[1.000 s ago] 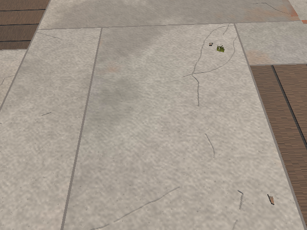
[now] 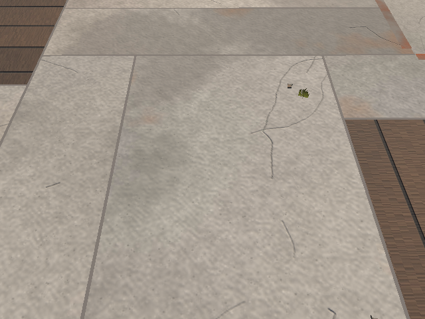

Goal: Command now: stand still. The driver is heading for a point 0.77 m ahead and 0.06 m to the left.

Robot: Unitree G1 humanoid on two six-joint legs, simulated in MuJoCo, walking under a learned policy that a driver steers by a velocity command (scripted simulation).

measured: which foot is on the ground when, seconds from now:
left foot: down 0.00-1.00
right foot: down 0.00-1.00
